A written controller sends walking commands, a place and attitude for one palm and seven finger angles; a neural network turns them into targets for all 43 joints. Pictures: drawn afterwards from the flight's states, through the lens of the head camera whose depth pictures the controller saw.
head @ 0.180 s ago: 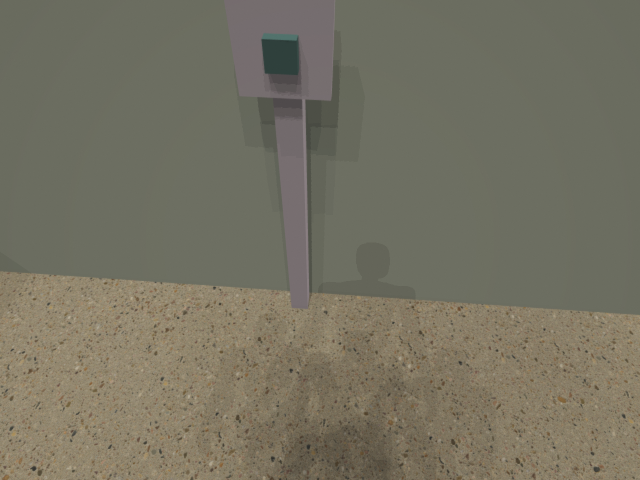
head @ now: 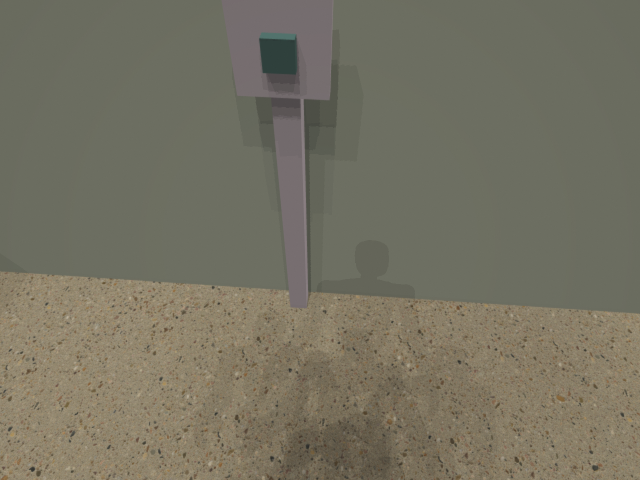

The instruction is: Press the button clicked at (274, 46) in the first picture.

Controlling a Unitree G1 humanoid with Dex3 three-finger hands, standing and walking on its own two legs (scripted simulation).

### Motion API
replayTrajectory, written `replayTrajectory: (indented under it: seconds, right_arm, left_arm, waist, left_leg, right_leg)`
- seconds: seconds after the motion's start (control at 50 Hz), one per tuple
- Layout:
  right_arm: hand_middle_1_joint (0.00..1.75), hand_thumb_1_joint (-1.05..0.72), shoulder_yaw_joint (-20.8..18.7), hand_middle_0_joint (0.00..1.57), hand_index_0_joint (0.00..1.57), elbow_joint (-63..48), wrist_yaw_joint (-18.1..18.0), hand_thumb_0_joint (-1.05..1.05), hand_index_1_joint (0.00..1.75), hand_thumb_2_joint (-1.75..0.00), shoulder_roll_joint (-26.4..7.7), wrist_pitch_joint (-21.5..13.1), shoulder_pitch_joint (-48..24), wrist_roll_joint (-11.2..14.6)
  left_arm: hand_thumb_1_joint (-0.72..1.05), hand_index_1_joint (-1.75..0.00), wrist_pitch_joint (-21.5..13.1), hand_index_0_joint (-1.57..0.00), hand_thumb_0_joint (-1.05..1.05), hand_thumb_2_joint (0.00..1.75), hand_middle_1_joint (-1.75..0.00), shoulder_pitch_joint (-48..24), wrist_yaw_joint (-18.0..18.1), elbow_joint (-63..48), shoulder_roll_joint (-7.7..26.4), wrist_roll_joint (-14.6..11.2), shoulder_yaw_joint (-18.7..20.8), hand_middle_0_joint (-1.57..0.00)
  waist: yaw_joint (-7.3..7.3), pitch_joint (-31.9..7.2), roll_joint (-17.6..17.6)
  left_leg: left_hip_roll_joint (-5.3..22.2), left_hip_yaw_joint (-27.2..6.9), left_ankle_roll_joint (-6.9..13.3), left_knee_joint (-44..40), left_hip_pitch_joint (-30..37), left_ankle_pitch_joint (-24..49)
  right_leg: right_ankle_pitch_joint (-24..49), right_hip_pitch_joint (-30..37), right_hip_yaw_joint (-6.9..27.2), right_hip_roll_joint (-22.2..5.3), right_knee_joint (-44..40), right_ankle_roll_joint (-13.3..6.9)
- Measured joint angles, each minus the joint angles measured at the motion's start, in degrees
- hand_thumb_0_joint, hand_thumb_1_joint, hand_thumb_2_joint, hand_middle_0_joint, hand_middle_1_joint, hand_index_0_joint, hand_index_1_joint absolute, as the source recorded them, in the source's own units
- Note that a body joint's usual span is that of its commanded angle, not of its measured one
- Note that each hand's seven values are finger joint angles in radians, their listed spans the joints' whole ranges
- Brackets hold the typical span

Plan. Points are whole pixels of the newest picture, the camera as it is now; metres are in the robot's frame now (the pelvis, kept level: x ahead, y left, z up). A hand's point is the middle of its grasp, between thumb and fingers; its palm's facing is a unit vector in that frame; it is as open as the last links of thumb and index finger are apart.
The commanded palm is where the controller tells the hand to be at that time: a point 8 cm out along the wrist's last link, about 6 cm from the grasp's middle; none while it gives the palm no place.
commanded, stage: stand and wait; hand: left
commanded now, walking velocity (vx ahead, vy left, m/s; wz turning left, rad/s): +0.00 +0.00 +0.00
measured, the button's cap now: (279, 53) +0.74 +0.11 +0.17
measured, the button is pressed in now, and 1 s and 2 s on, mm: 0 0 0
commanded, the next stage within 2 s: look at it before walking up in 0.08 s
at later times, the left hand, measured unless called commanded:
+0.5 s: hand out of the picture +0.07 +0.23 -0.17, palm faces -0.02 -0.96 -0.29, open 7.4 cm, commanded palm none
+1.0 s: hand out of the picture +0.07 +0.21 -0.18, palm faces -0.04 -0.97 -0.26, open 7.4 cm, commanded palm none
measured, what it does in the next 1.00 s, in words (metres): stands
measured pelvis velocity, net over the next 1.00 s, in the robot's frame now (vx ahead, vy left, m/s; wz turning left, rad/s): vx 0.03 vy -0.01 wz -0.03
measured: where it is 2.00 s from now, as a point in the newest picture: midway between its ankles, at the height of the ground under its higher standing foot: (348, 472)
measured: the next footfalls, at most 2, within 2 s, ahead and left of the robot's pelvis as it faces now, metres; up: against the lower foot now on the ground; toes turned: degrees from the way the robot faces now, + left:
left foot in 1.48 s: +0.28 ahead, +0.05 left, +0.00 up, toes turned -1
right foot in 1.74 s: +0.33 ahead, -0.20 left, +0.00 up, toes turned -8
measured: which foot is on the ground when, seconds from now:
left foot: down 0.00-1.00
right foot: down 0.00-1.00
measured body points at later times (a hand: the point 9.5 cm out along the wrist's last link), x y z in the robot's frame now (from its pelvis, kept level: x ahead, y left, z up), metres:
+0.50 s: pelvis +0.00 +0.00 +0.00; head +0.03 +0.00 +0.45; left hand +0.07 +0.28 -0.14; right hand +0.06 -0.27 -0.14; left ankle +0.00 +0.11 -0.75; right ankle -0.01 -0.11 -0.75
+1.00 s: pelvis +0.03 -0.01 +0.00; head +0.04 -0.01 +0.44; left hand +0.07 +0.26 -0.16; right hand +0.06 -0.26 -0.16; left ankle +0.00 +0.11 -0.75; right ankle -0.01 -0.11 -0.75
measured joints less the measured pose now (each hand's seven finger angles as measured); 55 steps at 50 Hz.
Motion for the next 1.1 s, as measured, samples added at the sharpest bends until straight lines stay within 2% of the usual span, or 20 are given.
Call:
replayTrajectory:
  seconds: [0.82, 0.9, 1.0, 1.06, 1.1]
  right_arm:
    - [0.30, -0.90, 0.16, 0.20, 0.20, 0.24, 0.51, 0.00, 0.30, -0.90, -3.96, -0.29, -3.65, 0.07]
    - [0.30, -0.90, 0.25, 0.20, 0.20, 0.37, 0.31, 0.00, 0.30, -0.90, -2.98, -0.02, -2.93, -0.38]
    - [0.30, -0.91, 0.20, 0.20, 0.20, 0.51, 0.71, 0.00, 0.30, -0.90, 0.18, 0.02, 0.43, -0.83]
    - [0.30, -0.90, -0.02, 0.20, 0.20, 0.67, 0.69, 0.00, 0.30, -0.90, 2.25, -0.29, 3.05, -0.81]
    - [0.30, -0.90, -0.27, 0.20, 0.20, 1.05, 0.53, 0.00, 0.30, -0.90, 3.09, -0.28, 5.00, -0.65]
  left_arm:
    - [0.90, -0.30, -0.20, -0.20, 0.01, 0.90, -0.30, -2.90, -0.49, 0.23, 3.84, 0.00, -0.14, -0.20]
    - [0.91, -0.30, 0.40, -0.20, 0.01, 0.90, -0.30, -1.74, -0.14, 0.39, 3.04, 0.05, -0.19, -0.20]
    - [0.91, -0.30, 0.98, -0.20, 0.01, 0.90, -0.30, 1.75, -1.10, 0.70, 1.10, 0.53, -0.08, -0.20]
    - [0.91, -0.30, 0.74, -0.20, 0.01, 0.90, -0.30, 3.86, -1.40, 0.94, -0.31, 0.61, 0.10, -0.20]
    - [0.91, -0.30, 0.36, -0.20, 0.01, 0.90, -0.30, 4.96, -1.43, 1.13, -1.84, 0.63, 0.31, -0.20]
  waist:
    - [0.12, 0.03, -0.31]
    - [0.23, -1.03, -0.50]
    - [0.30, -2.04, -1.42]
    - [0.49, -1.73, -1.64]
    - [0.12, -1.40, -0.18]
  left_leg:
    - [-0.25, 0.28, 0.15, -3.33, 2.17, 0.91]
    - [-0.19, 0.83, 0.08, -1.84, 1.96, -0.42]
    - [-0.41, 1.89, 0.00, 1.28, 1.83, -3.78]
    - [-0.07, 2.60, -0.51, 3.38, 1.81, -6.03]
    - [1.24, 1.85, -1.18, 5.90, 1.21, -8.03]
  right_leg:
    - [0.74, 1.89, 0.33, -0.34, -2.87, 0.26]
    - [-0.76, 1.10, 0.83, -0.25, -0.59, 0.20]
    - [-5.49, -1.05, 1.17, -0.58, 6.14, -0.57]
    - [-8.11, -2.04, -0.75, -1.05, 9.48, -0.96]
    - [-9.16, -1.23, -1.80, 0.14, 9.37, -1.75]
